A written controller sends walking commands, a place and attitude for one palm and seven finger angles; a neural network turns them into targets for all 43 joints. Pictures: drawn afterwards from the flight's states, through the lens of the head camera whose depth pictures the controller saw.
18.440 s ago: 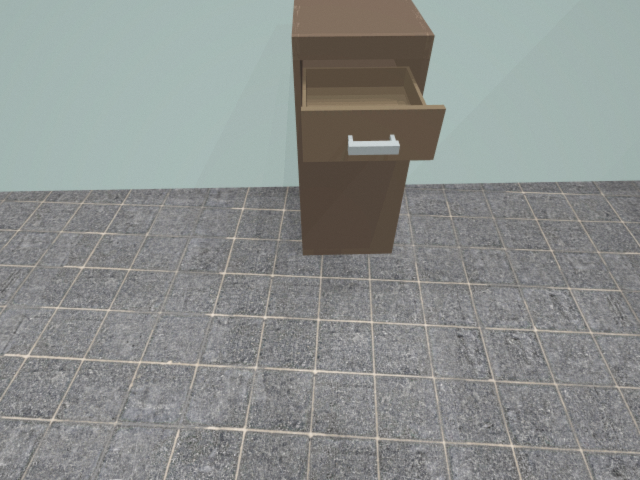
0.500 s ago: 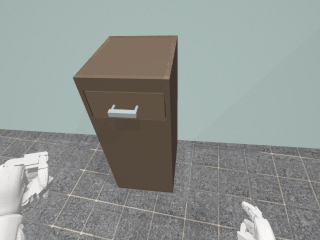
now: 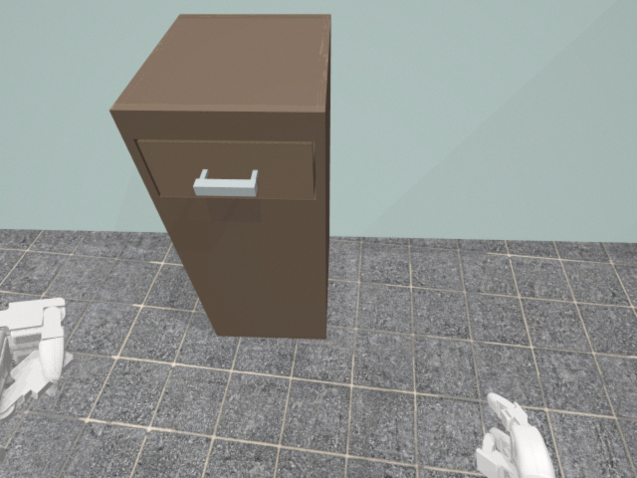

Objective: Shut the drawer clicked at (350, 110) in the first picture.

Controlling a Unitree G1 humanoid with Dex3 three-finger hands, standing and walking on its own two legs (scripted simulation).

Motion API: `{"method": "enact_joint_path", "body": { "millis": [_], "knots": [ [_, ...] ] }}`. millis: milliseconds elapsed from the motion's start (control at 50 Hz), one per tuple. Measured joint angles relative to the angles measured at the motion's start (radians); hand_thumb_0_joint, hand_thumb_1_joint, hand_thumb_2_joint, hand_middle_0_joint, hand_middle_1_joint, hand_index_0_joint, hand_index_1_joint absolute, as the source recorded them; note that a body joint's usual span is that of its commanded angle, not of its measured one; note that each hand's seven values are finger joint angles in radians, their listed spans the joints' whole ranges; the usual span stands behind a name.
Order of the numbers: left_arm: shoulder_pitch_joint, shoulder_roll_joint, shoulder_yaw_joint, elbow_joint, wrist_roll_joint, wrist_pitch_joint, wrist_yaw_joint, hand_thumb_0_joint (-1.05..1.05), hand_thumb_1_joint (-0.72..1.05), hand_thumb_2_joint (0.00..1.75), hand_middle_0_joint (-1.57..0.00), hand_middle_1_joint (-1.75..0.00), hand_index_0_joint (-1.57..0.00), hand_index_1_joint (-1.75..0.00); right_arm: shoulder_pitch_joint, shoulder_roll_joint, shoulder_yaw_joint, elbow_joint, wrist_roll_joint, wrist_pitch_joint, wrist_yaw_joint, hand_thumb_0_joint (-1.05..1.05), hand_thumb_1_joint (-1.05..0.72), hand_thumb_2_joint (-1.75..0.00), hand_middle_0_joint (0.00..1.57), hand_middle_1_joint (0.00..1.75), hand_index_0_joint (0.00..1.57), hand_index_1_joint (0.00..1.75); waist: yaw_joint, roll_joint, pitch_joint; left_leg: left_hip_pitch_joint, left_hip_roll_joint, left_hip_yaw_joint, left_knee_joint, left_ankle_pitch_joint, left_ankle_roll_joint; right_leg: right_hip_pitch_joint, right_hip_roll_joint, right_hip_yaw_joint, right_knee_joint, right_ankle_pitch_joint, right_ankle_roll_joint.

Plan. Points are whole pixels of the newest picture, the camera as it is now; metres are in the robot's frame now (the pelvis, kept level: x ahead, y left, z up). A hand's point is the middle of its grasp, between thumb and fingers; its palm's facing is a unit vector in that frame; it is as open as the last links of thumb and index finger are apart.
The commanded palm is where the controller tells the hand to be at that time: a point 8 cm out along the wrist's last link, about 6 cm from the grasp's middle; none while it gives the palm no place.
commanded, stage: step back with the hand held close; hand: left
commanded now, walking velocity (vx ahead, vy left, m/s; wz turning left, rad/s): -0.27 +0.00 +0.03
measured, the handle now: (227, 180) +0.64 +0.22 -0.03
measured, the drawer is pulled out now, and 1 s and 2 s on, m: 0.00 0.00 0.00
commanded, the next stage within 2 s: stop stepping back and stand still in 0.86 s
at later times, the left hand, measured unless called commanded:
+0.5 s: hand out of the picture +0.12 +0.26 +0.16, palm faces +0.37 -0.82 -0.44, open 3.2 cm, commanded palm +0.05 +0.30 +0.18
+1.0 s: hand out of the picture +0.06 +0.26 +0.17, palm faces +0.22 -0.87 -0.45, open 3.3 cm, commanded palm -0.01 +0.30 +0.18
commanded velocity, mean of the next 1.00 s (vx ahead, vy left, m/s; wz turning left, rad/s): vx -0.33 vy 0.00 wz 0.00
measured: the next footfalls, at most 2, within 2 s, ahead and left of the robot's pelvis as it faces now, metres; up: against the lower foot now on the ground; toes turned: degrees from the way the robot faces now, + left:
right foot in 0.72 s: -0.18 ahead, -0.03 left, +0.00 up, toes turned -2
left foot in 1.26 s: -0.17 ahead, +0.19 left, +0.00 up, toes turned +2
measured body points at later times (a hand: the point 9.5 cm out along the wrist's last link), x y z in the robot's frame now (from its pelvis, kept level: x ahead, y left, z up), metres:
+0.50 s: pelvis -0.06 +0.02 -0.01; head -0.05 +0.03 +0.44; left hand +0.09 +0.30 +0.19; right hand +0.13 -0.22 -0.09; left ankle +0.06 +0.08 -0.74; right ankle -0.04 -0.11 -0.74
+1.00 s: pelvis -0.16 +0.03 +0.00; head -0.14 +0.07 +0.44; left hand +0.04 +0.30 +0.19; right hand -0.01 -0.21 -0.07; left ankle +0.00 +0.09 -0.74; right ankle -0.21 -0.09 -0.70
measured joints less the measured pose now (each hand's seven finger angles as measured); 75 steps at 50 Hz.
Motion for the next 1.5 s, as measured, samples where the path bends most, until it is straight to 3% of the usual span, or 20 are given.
{"method": "enact_joint_path", "body": {
  "millis": [140, 260, 420, 520, 600, 660, 720, 780, 820, 880, 960, 1040, 1100, 1160, 1220, 1280, 1340, 1400, 1440, 1500],
  "knots": [
    [0.003, -0.008, 0.002, -0.020, 0.012, -0.030, 0.019, 0.02, 0.88, 0.90, -1.40, -1.60, -1.41, -1.60, 0.005, 0.010, 0.013, -0.004, -0.003, -0.032, -0.002, 0.01, -0.90, -0.90, 0.20, 0.30, 0.20, 0.30, -0.003, -0.003, 0.007, -0.054, -0.002, -0.009, 0.030, 0.017, 0.016, -0.045, -0.002, -0.009, 0.020, 0.020, 0.011],
    [-0.012, 0.018, 0.039, -0.042, 0.035, -0.043, 0.017, 0.02, 0.88, 0.90, -1.40, -1.60, -1.41, -1.60, 0.021, 0.024, 0.017, -0.012, -0.007, -0.064, -0.007, 0.01, -0.90, -0.90, 0.20, 0.30, 0.20, 0.30, -0.008, -0.022, 0.005, -0.107, -0.034, -0.031, 0.035, 0.047, 0.024, -0.067, 0.022, 0.049, 0.109, -0.055, 0.007],
    [0.004, -0.011, 0.014, -0.079, 0.014, -0.075, 0.024, 0.02, 0.88, 0.90, -1.40, -1.60, -1.41, -1.60, -0.010, 0.012, 0.006, 0.042, -0.006, -0.072, 0.009, 0.01, -0.90, -0.90, 0.20, 0.30, 0.20, 0.30, 0.017, 0.004, 0.016, -0.151, -0.013, -0.064, 0.109, -0.010, -0.022, -0.067, 0.055, 0.046, 0.081, -0.018, -0.001],
    [-0.042, -0.001, 0.006, -0.055, 0.025, -0.081, 0.022, 0.01, 0.88, 0.90, -1.40, -1.60, -1.41, -1.60, -0.021, 0.011, 0.002, 0.054, -0.011, -0.063, -0.006, 0.01, -0.90, -0.90, 0.20, 0.30, 0.20, 0.30, 0.008, -0.016, 0.018, -0.130, -0.017, -0.055, 0.083, 0.069, 0.033, -0.075, 0.057, 0.060, 0.124, -0.045, 0.015],
    [-0.068, 0.029, 0.044, -0.034, 0.033, -0.066, 0.014, 0.02, 0.88, 0.90, -1.40, -1.60, -1.41, -1.60, -0.021, 0.029, 0.003, 0.032, -0.027, -0.076, -0.003, 0.01, -0.90, -0.90, 0.20, 0.30, 0.20, 0.30, -0.010, -0.014, -0.001, -0.138, -0.006, -0.061, -0.003, 0.127, 0.040, -0.124, 0.092, 0.063, 0.355, -0.159, 0.005],
    [-0.039, 0.045, 0.063, -0.061, 0.014, -0.066, 0.017, 0.02, 0.88, 0.90, -1.40, -1.60, -1.41, -1.60, -0.013, 0.043, 0.006, 0.024, -0.027, -0.091, 0.016, 0.01, -0.90, -0.90, 0.20, 0.30, 0.20, 0.30, -0.004, -0.019, -0.034, -0.157, 0.011, -0.051, -0.073, 0.181, 0.025, -0.064, 0.085, 0.024, 0.291, -0.239, -0.016],
    [0.005, 0.056, 0.075, -0.101, -0.003, -0.084, 0.021, 0.02, 0.89, 0.90, -1.40, -1.60, -1.41, -1.60, -0.024, 0.053, 0.016, 0.020, -0.026, -0.100, 0.032, 0.01, -0.90, -0.90, 0.20, 0.30, 0.20, 0.30, 0.027, -0.059, -0.060, -0.212, 0.006, -0.004, -0.059, 0.181, -0.008, 0.033, 0.032, 0.033, 0.034, -0.191, -0.051],
    [-0.023, 0.020, 0.019, -0.090, 0.010, -0.099, 0.014, 0.02, 0.88, 0.90, -1.40, -1.60, -1.41, -1.60, -0.045, 0.039, 0.019, 0.068, -0.028, -0.098, 0.029, 0.01, -0.90, -0.90, 0.20, 0.30, 0.20, 0.30, 0.049, -0.035, -0.036, -0.232, 0.008, -0.039, 0.117, -0.001, -0.058, 0.025, 0.040, 0.054, 0.046, -0.088, -0.002],
    [-0.044, 0.013, -0.005, -0.085, 0.017, -0.089, 0.009, 0.02, 0.88, 0.90, -1.41, -1.60, -1.41, -1.60, -0.023, 0.040, 0.024, 0.091, -0.023, -0.091, 0.019, 0.01, -0.90, -0.90, 0.20, 0.30, 0.20, 0.30, 0.036, -0.045, -0.051, -0.173, -0.008, -0.049, 0.114, 0.037, -0.049, 0.026, 0.032, 0.059, 0.067, -0.113, 0.023],
    [-0.106, 0.028, 0.003, -0.059, 0.009, -0.070, 0.000, 0.01, 0.88, 0.90, -1.41, -1.60, -1.41, -1.60, -0.025, 0.053, 0.028, 0.092, -0.021, -0.085, 0.009, 0.01, -0.90, -0.89, 0.20, 0.30, 0.20, 0.30, 0.010, -0.078, -0.020, -0.139, -0.031, -0.034, 0.033, 0.100, 0.038, -0.036, 0.027, 0.078, 0.200, -0.197, 0.019],
    [-0.071, 0.065, 0.040, -0.065, -0.007, -0.044, 0.003, 0.02, 0.88, 0.90, -1.40, -1.60, -1.41, -1.60, -0.017, 0.063, 0.035, 0.059, -0.036, -0.101, 0.026, 0.01, -0.90, -0.89, 0.20, 0.30, 0.20, 0.30, -0.024, -0.070, -0.005, -0.111, -0.005, -0.034, -0.096, 0.191, 0.035, -0.125, 0.075, 0.065, 0.372, -0.278, -0.007],
    [0.027, 0.086, 0.054, -0.112, -0.016, -0.026, 0.011, 0.02, 0.88, 0.90, -1.40, -1.60, -1.41, -1.60, 0.022, 0.055, 0.029, 0.025, -0.033, -0.103, 0.031, 0.01, -0.90, -0.90, 0.20, 0.30, 0.20, 0.30, -0.043, -0.050, -0.029, -0.131, 0.003, -0.045, -0.149, 0.204, 0.008, -0.054, 0.071, -0.015, 0.199, -0.269, -0.031],
    [0.080, 0.092, 0.068, -0.155, -0.011, -0.014, 0.019, 0.02, 0.88, 0.90, -1.40, -1.60, -1.41, -1.60, 0.024, 0.035, 0.022, 0.032, -0.032, -0.088, 0.028, 0.01, -0.90, -0.90, 0.20, 0.30, 0.20, 0.30, -0.011, -0.077, -0.032, -0.253, -0.031, -0.050, 0.131, -0.037, -0.062, -0.037, 0.023, -0.021, 0.058, -0.077, -0.060],
    [0.064, 0.047, 0.042, -0.137, 0.007, -0.005, 0.026, 0.02, 0.88, 0.90, -1.40, -1.60, -1.41, -1.60, 0.045, 0.024, 0.007, 0.092, -0.020, -0.064, 0.013, 0.01, -0.90, -0.90, 0.20, 0.30, 0.20, 0.30, 0.014, -0.082, -0.058, -0.273, -0.029, -0.068, 0.437, -0.134, -0.073, -0.050, -0.004, -0.022, 0.088, -0.048, -0.027],
    [-0.002, -0.013, 0.020, -0.071, 0.028, 0.006, 0.045, 0.01, 0.88, 0.90, -1.41, -1.60, -1.41, -1.60, 0.082, 0.018, 0.009, 0.128, -0.016, -0.077, -0.013, 0.01, -0.90, -0.90, 0.20, 0.30, 0.20, 0.30, 0.017, -0.097, -0.094, -0.114, 0.016, -0.062, 0.304, -0.169, -0.049, -0.053, -0.043, -0.052, 0.097, -0.050, -0.005],
    [-0.085, -0.052, 0.003, -0.018, 0.040, 0.010, 0.057, 0.01, 0.88, 0.90, -1.41, -1.60, -1.41, -1.60, 0.086, 0.004, 0.004, 0.128, -0.014, -0.111, -0.025, 0.01, -0.90, -0.90, 0.20, 0.30, 0.20, 0.30, -0.015, -0.086, -0.075, -0.030, 0.017, -0.096, 0.152, -0.152, -0.036, -0.085, -0.061, -0.068, 0.172, -0.081, 0.017],
    [-0.087, -0.036, 0.018, -0.017, 0.039, 0.018, 0.050, 0.02, 0.88, 0.90, -1.41, -1.60, -1.41, -1.60, 0.070, 0.044, 0.019, 0.119, -0.020, -0.132, -0.010, 0.01, -0.90, -0.90, 0.20, 0.30, 0.20, 0.30, -0.039, -0.117, -0.041, -0.014, -0.008, -0.084, 0.121, -0.081, -0.040, -0.115, -0.038, -0.009, 0.275, -0.172, 0.012],
    [-0.018, 0.005, 0.033, -0.069, 0.039, 0.006, 0.044, 0.02, 0.89, 0.90, -1.40, -1.60, -1.41, -1.60, 0.083, 0.080, 0.041, 0.089, -0.022, -0.147, 0.016, 0.01, -0.90, -0.90, 0.20, 0.30, 0.20, 0.30, -0.056, -0.109, -0.041, -0.006, -0.002, -0.092, 0.071, -0.041, -0.042, -0.085, -0.003, -0.019, 0.221, -0.193, 0.001],
    [0.027, 0.033, 0.044, -0.102, 0.041, -0.012, 0.040, 0.02, 0.89, 0.90, -1.40, -1.60, -1.41, -1.60, 0.090, 0.090, 0.048, 0.072, -0.024, -0.137, 0.027, 0.01, -0.90, -0.90, 0.20, 0.30, 0.20, 0.30, -0.052, -0.097, -0.048, -0.042, 0.003, -0.095, 0.117, -0.100, -0.046, -0.050, 0.010, -0.027, 0.114, -0.152, -0.024],
    [0.024, 0.032, 0.034, -0.103, 0.038, -0.029, 0.031, 0.02, 0.88, 0.90, -1.40, -1.60, -1.41, -1.60, 0.076, 0.079, 0.040, 0.099, -0.023, -0.108, 0.031, 0.01, -0.90, -0.90, 0.20, 0.30, 0.20, 0.30, -0.023, -0.082, -0.042, -0.146, -0.007, -0.088, 0.398, -0.203, -0.052, -0.062, 0.005, -0.033, 0.094, -0.012, -0.054]
  ]
}}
